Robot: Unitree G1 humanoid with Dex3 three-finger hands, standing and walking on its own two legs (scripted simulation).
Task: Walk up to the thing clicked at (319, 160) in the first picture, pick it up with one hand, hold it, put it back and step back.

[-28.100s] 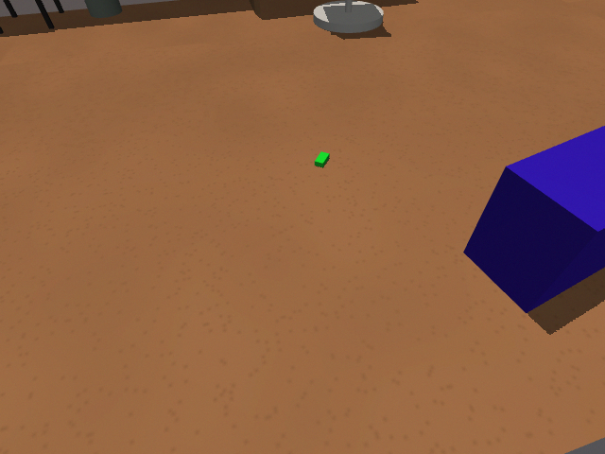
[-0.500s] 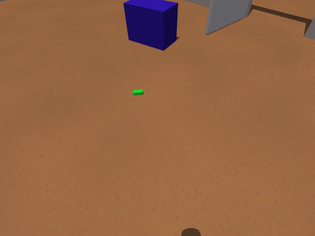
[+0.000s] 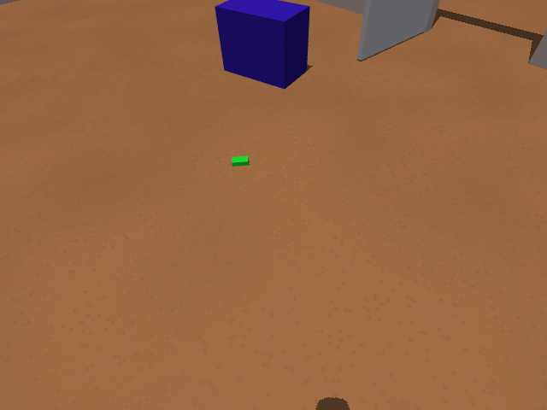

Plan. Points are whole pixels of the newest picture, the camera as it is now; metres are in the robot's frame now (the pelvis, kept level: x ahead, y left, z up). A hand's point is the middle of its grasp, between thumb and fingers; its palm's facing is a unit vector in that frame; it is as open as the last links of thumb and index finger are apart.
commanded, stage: walk up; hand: left
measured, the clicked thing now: (240, 161) +1.51 +0.23 -0.77
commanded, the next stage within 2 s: none
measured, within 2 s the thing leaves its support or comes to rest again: neither
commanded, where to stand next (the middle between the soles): +1.13 +0.00 m, yaw -1 degrees
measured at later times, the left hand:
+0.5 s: hand out of the picture +0.16 +0.23 -0.14, palm faces +0.01 -0.92 -0.39, open 7.4 cm
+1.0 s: hand (177, 252) +0.48 +0.25 -0.15, palm faces -0.11 -0.93 -0.35, open 7.4 cm
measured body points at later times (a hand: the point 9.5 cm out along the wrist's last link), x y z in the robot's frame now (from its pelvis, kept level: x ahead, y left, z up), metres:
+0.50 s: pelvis +0.12 -0.05 -0.01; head +0.12 -0.06 +0.44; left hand +0.16 +0.28 -0.11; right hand +0.18 -0.39 -0.13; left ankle +0.21 +0.09 -0.70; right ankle +0.09 -0.16 -0.75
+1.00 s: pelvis +0.37 -0.02 -0.01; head +0.39 -0.03 +0.44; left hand +0.48 +0.30 -0.12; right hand +0.41 -0.35 -0.12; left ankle +0.34 +0.10 -0.75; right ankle +0.49 -0.17 -0.72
